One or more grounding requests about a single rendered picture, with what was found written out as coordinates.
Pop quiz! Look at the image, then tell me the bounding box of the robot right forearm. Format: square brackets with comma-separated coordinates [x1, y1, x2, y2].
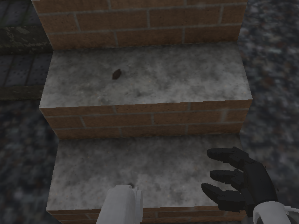
[252, 201, 297, 224]

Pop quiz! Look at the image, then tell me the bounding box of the robot left thigh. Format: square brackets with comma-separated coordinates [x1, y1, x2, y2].
[95, 185, 143, 224]

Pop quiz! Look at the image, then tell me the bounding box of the robot right hand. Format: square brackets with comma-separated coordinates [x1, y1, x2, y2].
[201, 147, 279, 217]

